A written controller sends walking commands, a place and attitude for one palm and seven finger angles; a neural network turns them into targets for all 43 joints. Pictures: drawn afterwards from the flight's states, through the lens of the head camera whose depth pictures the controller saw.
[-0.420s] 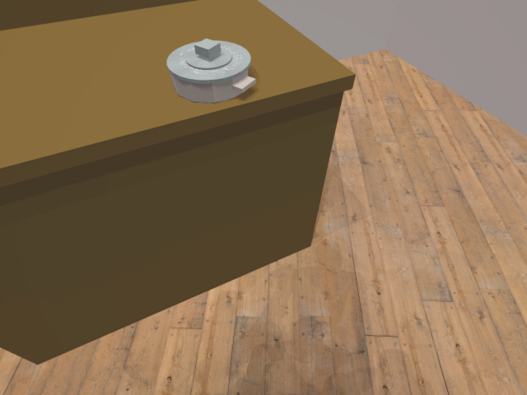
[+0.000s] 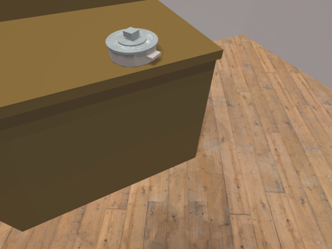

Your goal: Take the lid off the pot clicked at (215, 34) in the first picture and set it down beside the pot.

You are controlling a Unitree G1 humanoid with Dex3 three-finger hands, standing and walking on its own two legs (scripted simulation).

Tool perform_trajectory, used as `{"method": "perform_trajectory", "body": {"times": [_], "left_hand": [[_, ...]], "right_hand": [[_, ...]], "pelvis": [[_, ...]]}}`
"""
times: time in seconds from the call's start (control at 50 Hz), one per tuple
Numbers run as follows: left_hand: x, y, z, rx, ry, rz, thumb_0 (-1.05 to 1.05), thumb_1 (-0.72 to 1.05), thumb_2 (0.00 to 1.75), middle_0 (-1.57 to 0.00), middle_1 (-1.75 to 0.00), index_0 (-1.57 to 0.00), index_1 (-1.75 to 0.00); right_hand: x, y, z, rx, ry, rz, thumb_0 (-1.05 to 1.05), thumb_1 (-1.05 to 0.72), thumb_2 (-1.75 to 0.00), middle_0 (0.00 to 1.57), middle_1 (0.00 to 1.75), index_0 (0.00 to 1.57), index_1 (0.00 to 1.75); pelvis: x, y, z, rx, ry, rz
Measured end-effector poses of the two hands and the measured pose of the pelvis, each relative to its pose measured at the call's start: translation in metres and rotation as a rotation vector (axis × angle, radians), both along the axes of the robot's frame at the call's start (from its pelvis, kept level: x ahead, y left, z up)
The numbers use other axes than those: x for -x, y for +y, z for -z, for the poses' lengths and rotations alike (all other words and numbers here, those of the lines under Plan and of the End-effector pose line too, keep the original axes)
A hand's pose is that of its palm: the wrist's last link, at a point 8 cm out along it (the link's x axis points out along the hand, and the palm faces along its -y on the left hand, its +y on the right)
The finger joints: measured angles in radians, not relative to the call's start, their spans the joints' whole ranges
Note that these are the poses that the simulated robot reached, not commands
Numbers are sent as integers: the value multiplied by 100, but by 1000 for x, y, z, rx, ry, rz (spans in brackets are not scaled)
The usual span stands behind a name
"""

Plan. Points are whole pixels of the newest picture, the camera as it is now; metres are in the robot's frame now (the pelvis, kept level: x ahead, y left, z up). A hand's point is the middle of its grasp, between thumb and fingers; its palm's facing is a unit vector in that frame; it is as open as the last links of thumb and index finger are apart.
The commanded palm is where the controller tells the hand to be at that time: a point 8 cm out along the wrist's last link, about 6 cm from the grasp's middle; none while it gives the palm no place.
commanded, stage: look at it before walking up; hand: left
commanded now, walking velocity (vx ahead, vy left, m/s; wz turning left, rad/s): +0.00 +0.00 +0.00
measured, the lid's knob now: (131, 33) +0.76 +0.17 +0.16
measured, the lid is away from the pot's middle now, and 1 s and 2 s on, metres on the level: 0.00 0.00 0.00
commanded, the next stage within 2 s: turn to face it in 0.22 s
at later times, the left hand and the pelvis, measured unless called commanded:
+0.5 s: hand out of the picture +0.00 +0.18 -0.18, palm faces +0.08 -0.97 -0.22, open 7.4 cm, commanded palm none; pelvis +0.00 +0.00 -0.01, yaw +3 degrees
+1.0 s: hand out of the picture +0.03 +0.21 -0.16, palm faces +0.30 -0.91 -0.29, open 7.4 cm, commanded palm none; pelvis -0.01 -0.02 -0.01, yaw +18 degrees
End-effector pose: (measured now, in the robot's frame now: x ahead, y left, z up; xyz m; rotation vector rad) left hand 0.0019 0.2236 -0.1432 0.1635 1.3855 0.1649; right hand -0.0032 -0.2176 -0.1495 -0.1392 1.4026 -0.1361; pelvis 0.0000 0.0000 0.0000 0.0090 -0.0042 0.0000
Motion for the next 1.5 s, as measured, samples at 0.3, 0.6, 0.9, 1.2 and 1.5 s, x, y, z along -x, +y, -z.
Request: {"method": "perform_trajectory", "body": {"times": [0.3,0.6,0.9,1.2,1.5], "left_hand": [[5,-4,0,6,16,-14,0,91,90,-20,-30,-20,-30],[7,15,6,-39,-55,-114,0,90,90,-21,-30,-20,-30],[0,44,-13,-86,-166,-219,0,91,90,-20,-30,-20,-30],[37,-28,-28,-125,-146,-353,0,90,90,-21,-30,-20,-30],[121,-68,10,44,97,-498,0,90,90,-20,-30,-20,-30]], "right_hand": [[2,-1,0,3,13,-2,0,-91,-90,20,30,20,30],[-12,-13,10,20,28,-80,0,-91,-90,20,30,20,30],[-87,-21,-13,64,-105,-273,0,-91,-90,20,30,20,30],[-176,-43,-2,-5,-164,-413,1,-91,-90,20,30,20,30],[-197,6,-17,-5,-213,-534,0,-91,-90,20,30,20,30]], "pelvis": [[-2,-1,0,0,-2,-3],[11,-1,13,7,0,-113],[15,-3,4,1,16,-268],[-7,-52,2,-35,1,-399],[-30,-40,7,-10,7,-447]]}}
